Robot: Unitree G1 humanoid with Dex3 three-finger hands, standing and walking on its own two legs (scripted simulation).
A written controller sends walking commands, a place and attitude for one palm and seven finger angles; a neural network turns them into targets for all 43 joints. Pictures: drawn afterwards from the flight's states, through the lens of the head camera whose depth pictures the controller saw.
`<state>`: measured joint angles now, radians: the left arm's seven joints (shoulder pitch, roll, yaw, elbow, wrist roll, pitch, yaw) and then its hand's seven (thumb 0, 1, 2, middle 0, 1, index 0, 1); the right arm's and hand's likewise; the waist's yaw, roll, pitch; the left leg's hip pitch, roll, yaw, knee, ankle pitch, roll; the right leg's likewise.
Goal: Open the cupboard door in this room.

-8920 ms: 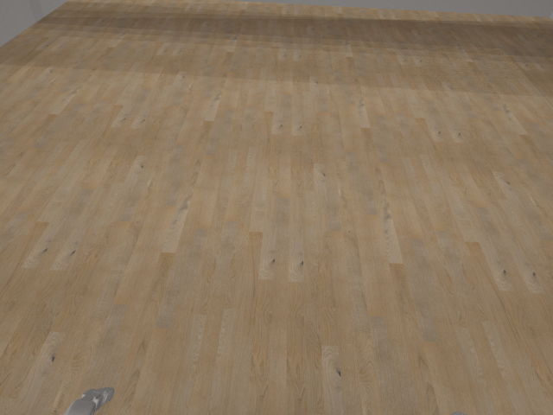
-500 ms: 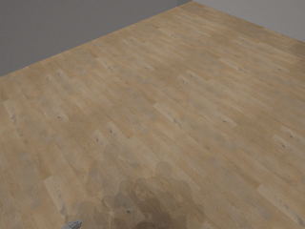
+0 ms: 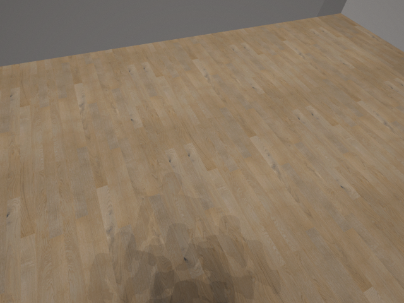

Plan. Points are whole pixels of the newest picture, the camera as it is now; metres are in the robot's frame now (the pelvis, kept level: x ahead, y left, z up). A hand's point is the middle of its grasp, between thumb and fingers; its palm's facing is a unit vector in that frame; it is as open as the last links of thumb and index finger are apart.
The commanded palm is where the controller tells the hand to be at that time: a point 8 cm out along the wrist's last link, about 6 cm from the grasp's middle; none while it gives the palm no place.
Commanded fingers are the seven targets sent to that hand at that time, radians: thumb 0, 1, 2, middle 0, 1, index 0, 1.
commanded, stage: turn or walk to find it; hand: left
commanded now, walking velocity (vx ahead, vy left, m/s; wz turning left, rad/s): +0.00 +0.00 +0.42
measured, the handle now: out of the picture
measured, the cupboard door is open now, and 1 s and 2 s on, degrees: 0 0 0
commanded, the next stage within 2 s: none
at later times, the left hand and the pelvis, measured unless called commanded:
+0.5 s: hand out of the picture +0.07 +0.21 -0.14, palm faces +0.15 -0.95 -0.26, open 7.3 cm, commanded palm none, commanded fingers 0.00 0.90 0.90 -0.20 -0.30 -0.20 -0.30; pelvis -0.03 +0.00 +0.01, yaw +9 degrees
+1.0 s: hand out of the picture -0.13 +0.18 -0.17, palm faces +0.44 -0.87 -0.23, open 7.3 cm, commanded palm none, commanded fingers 0.00 0.90 0.90 -0.20 -0.30 -0.20 -0.30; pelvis -0.08 -0.01 +0.00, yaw +25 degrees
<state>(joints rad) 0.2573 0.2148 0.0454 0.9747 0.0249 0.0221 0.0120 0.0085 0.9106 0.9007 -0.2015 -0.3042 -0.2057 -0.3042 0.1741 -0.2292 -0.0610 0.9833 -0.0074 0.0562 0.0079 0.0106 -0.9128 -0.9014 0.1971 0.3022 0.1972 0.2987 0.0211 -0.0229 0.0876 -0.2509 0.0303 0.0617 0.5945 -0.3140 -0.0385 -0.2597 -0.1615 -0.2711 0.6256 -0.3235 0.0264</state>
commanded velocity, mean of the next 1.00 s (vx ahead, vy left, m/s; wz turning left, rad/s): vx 0.00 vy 0.00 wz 0.42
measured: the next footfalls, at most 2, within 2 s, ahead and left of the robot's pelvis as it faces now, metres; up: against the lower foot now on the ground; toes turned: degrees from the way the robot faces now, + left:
right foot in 0.54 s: +0.02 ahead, -0.12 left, +0.00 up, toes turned +8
left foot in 1.02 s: -0.10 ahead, +0.11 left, +0.00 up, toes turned +28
